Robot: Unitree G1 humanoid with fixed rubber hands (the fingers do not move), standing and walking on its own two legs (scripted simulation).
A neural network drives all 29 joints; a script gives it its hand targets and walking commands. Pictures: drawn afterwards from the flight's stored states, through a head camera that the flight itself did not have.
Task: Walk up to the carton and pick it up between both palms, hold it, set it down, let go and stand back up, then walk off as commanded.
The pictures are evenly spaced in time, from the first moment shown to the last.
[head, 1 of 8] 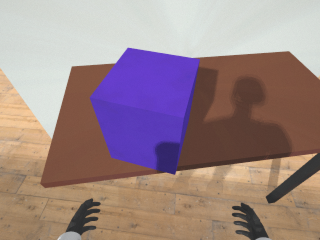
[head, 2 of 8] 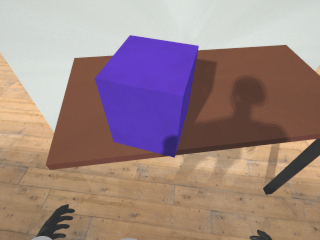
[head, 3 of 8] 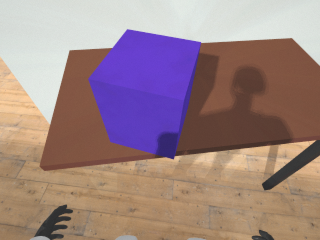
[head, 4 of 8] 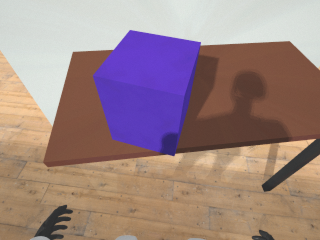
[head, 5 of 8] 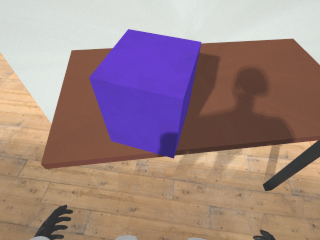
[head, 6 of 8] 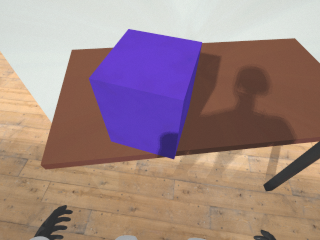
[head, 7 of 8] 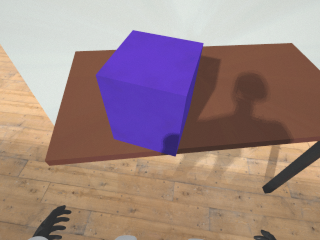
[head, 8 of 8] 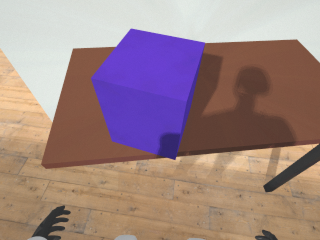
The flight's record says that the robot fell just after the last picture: no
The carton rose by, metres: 0.00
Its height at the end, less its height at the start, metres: +0.00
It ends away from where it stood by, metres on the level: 0.00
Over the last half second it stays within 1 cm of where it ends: yes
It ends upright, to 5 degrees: yes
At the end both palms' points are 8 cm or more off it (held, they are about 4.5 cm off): yes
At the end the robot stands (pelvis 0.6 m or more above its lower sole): yes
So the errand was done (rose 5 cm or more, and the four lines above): no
